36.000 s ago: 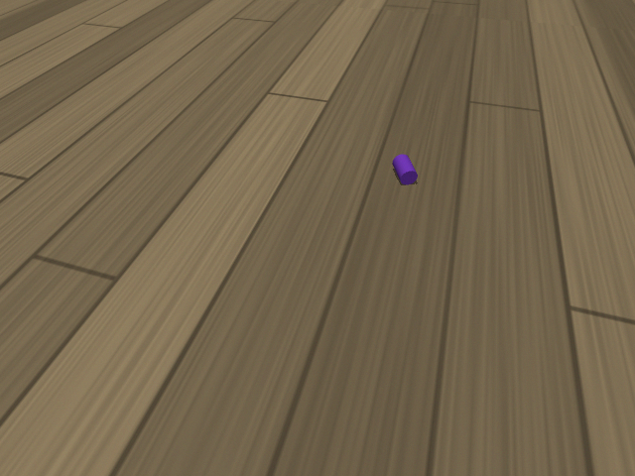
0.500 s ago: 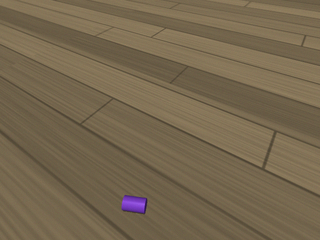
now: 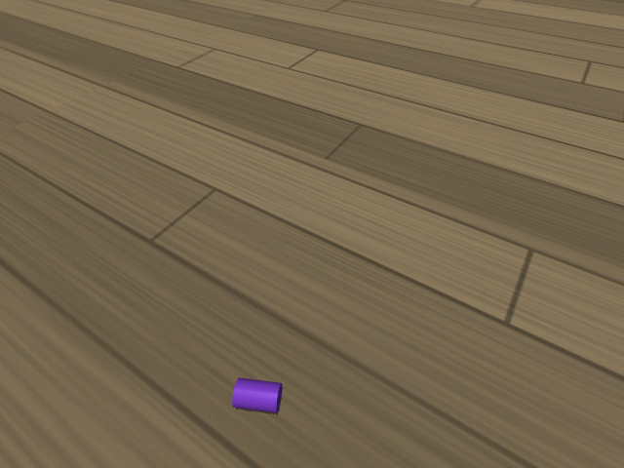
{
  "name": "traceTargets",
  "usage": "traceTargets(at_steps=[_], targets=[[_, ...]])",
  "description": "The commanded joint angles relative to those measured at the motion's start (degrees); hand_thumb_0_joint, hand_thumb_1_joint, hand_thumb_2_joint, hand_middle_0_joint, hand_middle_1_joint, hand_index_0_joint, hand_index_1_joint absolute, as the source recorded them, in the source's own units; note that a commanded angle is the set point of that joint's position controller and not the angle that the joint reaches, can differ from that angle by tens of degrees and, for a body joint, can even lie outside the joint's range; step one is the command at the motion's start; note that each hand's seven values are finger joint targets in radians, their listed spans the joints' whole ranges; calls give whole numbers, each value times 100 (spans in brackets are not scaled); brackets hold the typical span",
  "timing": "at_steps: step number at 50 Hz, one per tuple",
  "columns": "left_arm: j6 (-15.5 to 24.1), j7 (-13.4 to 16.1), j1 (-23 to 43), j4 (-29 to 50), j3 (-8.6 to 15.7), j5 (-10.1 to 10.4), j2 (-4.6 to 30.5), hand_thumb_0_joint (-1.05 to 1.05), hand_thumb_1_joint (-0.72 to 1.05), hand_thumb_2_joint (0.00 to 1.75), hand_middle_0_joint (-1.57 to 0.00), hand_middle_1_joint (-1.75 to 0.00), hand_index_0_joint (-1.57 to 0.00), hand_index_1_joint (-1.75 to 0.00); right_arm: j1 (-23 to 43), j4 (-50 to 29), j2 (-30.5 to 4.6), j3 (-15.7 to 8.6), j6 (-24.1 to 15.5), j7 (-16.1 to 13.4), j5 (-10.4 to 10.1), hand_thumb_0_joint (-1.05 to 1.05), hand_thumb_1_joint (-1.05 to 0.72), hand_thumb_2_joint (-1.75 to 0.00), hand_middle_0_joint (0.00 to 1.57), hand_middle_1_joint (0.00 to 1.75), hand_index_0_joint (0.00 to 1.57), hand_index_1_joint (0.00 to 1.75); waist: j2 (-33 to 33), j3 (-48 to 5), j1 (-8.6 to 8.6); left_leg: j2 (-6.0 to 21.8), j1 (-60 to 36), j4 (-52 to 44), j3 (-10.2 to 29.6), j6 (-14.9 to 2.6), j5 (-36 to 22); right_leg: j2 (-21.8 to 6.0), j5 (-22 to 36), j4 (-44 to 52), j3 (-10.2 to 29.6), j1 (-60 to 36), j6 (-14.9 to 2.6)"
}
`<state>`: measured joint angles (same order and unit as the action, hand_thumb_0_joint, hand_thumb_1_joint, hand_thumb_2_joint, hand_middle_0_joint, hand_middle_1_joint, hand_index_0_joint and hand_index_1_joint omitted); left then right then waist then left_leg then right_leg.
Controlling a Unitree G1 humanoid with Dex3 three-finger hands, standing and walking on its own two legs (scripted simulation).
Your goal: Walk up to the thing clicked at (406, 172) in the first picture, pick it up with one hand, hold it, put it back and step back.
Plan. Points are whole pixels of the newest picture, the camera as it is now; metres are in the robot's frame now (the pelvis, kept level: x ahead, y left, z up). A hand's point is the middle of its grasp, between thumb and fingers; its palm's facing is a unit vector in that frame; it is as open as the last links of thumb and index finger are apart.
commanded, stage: stand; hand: left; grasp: from above
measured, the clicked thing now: (257, 395) +0.47 +0.24 -0.74
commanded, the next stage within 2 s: step back in 1.18 s
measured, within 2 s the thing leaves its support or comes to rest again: neither
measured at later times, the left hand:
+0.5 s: hand out of the picture +0.07 +0.24 -0.16, palm faces +0.02 -0.94 -0.34, open 7.3 cm
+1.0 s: hand out of the picture +0.08 +0.24 -0.15, palm faces +0.01 -0.94 -0.34, open 7.3 cm
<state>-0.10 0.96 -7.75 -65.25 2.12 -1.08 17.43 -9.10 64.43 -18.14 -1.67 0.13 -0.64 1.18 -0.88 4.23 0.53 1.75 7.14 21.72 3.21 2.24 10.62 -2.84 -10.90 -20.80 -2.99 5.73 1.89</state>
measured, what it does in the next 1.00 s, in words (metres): stands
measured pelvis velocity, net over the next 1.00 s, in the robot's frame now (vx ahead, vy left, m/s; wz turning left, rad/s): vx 0.01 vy -0.01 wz -0.01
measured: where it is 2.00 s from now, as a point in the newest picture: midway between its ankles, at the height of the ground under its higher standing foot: outside the picture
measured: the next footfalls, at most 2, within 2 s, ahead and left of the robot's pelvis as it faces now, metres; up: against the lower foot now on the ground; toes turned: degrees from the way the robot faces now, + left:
right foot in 1.92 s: -0.10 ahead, -0.07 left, +0.00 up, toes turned -3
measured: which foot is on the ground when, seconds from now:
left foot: down 0.00-1.00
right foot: down 0.00-1.00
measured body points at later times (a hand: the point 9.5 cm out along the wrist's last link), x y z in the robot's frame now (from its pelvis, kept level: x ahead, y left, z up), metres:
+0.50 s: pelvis +0.00 -0.01 +0.00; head +0.01 -0.01 +0.45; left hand +0.07 +0.29 -0.13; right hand +0.06 -0.30 -0.14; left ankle +0.02 +0.15 -0.75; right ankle +0.01 -0.14 -0.75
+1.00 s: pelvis +0.01 -0.01 +0.00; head +0.01 -0.02 +0.45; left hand +0.08 +0.29 -0.13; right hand +0.08 -0.31 -0.14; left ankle +0.02 +0.15 -0.75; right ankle +0.01 -0.14 -0.75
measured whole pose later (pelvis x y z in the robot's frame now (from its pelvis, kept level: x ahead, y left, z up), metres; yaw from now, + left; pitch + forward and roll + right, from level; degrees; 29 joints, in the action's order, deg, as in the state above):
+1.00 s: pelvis +0.01 -0.01 +0.00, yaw -1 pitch -3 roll +0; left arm 0.4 0.2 -6.4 -64.9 1.3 -0.6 18.5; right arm -6.7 64.9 -19.4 -0.7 -0.3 -0.2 0.8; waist -1.0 3.3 0.3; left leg 2.7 6.4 19.2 2.9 3.2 9.8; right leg -2.0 -11.1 -20.4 -2.8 6.2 0.9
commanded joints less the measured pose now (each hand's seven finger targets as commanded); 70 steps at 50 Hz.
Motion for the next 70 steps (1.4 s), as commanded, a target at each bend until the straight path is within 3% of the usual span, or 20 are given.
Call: traceTargets(at_steps=[1, 6, 10, 13, 17, 21, 30, 36, 42, 48, 58, 59, 61, 62, 63, 64, 65, 66, 68, 70], targets=[[111, 49, 169, 339, 180, -20, 1187, 0, 90, 90, -20, -30, -20, -30, 248, -342, -1076, -159, -115, -62, -7, 0, -90, -90, 20, 30, 20, 30, 17, -229, 17, 422, 208, -427, 343, -303, -451, -422, -59, 440, 377, -19, -212], [150, 49, 207, 358, 187, 12, 1200, 0, 90, 90, -20, -30, -20, -30, 239, -329, -1125, -141, -147, -71, -17, 0, -90, -90, 20, 30, 20, 30, 68, -552, -14, 460, -35, -322, 263, -305, -1218, -485, 983, 287, 381, -266, -207], [122, 42, 244, 354, 177, 8, 1217, 0, 90, 90, -20, -30, -20, -30, 296, -293, -1145, -124, -132, -75, -15, 0, -90, -90, 20, 30, 20, 30, 78, -413, 1, 473, -20, -412, 270, -275, -1019, -454, 670, 352, 366, -132, -207], [104, 32, 297, 329, 173, 3, 1251, 0, 90, 90, -20, -30, -20, -30, 293, -271, -1125, -116, -105, -59, -19, 0, -90, -90, 20, 30, 20, 30, 126, -153, -21, 447, 235, -527, 278, -267, -429, -421, -84, 491, 386, 3, -206], [100, -8, 245, 313, 162, -17, 1262, 0, 90, 90, -20, -30, -20, -30, 323, -262, -1213, -142, -113, -30, -15, 0, -90, -90, 20, 30, 20, 30, -6, -67, -13, 415, 391, -609, 321, -276, 196, -406, -500, 533, 424, 117, -232], [131, -6, 263, 349, 164, -12, 1309, 0, 90, 90, -20, -30, -20, -30, 360, -274, -1170, -144, -127, -12, -13, 0, -90, -90, 20, 30, 20, 30, 143, -207, -7, 427, 213, -510, 295, -289, -179, -451, -376, 560, 474, 162, -251], [156, 2, 273, 349, 166, 33, 1333, 0, 90, 90, -20, -30, -20, -30, 374, -269, -1200, -110, -152, -29, -28, 0, -90, -90, 20, 30, 20, 30, 78, -576, -13, 488, -11, -432, 254, -287, -1001, -492, 696, 364, 434, -173, -252], [145, -13, 241, 324, 142, 18, 1342, 0, 90, 90, -20, -30, -20, -30, 352, -245, -1180, -81, -127, -21, -34, 0, -90, -90, 20, 30, 20, 30, 190, -317, -17, 479, 43, -509, 254, -252, -677, -457, 218, 475, 425, 57, -239], [164, -11, 266, 350, 142, 35, 1362, 0, 90, 90, -20, -30, -20, -30, 354, -260, -1232, -79, -141, -21, -38, 0, -90, -90, 20, 30, 20, 30, 96, -540, -33, 516, -37, -442, 225, -253, -983, -495, 740, 364, 445, -136, -256], [177, -13, 287, 398, 120, 21, 1355, 0, 90, 90, -20, -30, -20, -30, 397, -272, -1264, -100, -129, -18, -36, 0, -90, -90, 20, 30, 20, 30, 117, -500, -31, 506, -19, -441, 209, -241, -882, -486, 672, 419, 453, -110, -249], [159, -47, 288, 379, 132, 37, 1399, 0, 90, 90, -20, -30, -20, -30, 380, -255, -1285, -84, -137, 7, -30, 0, -90, -90, 20, 30, 20, 30, 26, -306, -13, 495, 169, -580, 247, -259, -371, -456, -4, 489, 483, 27, -269], [103, -24, 279, 478, 441, 159, 1851, 0, 90, 90, -20, -30, -20, -30, 609, -452, -1603, -190, -37, 47, -64, 0, -90, -90, 20, 30, 20, 30, 97, 304, 6, 343, 638, 179, 245, -417, -1402, -482, 1286, 56, 609, 437, -345], [79, 11, 138, 650, 505, 179, 1849, 0, 90, 90, -20, -30, -20, -30, 385, -618, -1396, -192, 0, 42, -163, 0, -90, -90, 20, 30, 20, 30, 333, -348, -48, 110, 479, 997, -55, -390, -1709, -738, 2354, -108, 711, 136, -689], [60, 15, 254, 782, 545, 162, 1909, 0, 90, 90, -20, -30, -20, -30, 252, -697, -1370, -222, 47, 42, -174, 0, -90, -90, 20, 30, 20, 30, 563, -555, -104, -92, 528, 1473, -221, -376, -1327, -1000, 2458, -64, 896, 138, -934], [35, 25, 431, 962, 562, 125, 1934, 0, 90, 90, -20, -30, -20, -30, 129, -762, -1352, -262, 102, 42, -168, 0, -90, -90, 20, 30, 20, 30, 853, -721, -125, -278, 543, 2049, -301, -381, -250, -1343, 2492, -38, 1135, 281, -1217], [11, 29, 651, 1146, 565, 58, 1931, 0, 90, 90, -20, -30, -20, -30, 97, -860, -1372, -318, 167, 62, -135, 0, -90, -90, 20, 30, 20, 30, 1158, -762, -161, -444, 686, 2774, -205, -456, 1385, -1691, 2417, 5, 1393, 559, -1498], [-2, 34, 708, 1271, 581, -14, 1937, 0, 90, 90, -20, -30, -20, -30, 1, -938, -1382, -351, 224, 75, -115, 0, -90, -90, 20, 30, 20, 30, 1129, -689, -158, -365, 761, 3246, 57, -512, 1949, -1806, 2304, -119, 1396, 863, -1637], [-15, 50, 938, 1377, 575, -33, 1934, 0, 90, 90, -20, -30, -20, -30, -167, -1008, -1352, -362, 262, 88, -143, 0, -90, -90, 20, 30, 20, 30, 1243, -597, -299, -259, 878, 3339, 213, -566, 2010, -1775, 2250, -232, 1251, 1023, -1628], [-39, 67, 1030, 1554, 532, -73, 1851, 0, 90, 90, -20, -30, -20, -30, -262, -1101, -1374, -372, 277, 100, -161, 0, -90, -90, 20, 30, 20, 30, 1307, -472, -267, -227, 1100, 3030, 86, -534, 1718, -1543, 2176, -464, 1102, 974, -1437], [-94, 77, 963, 1638, 495, -39, 1834, 0, 90, 90, -20, -30, -20, -30, -451, -1075, -1400, -386, 225, 76, -88, 0, -90, -90, 20, 30, 20, 30, 1200, -682, -244, -178, 1003, 1881, -108, -473, 1143, -1358, 2127, -1028, 975, 611, -1198]])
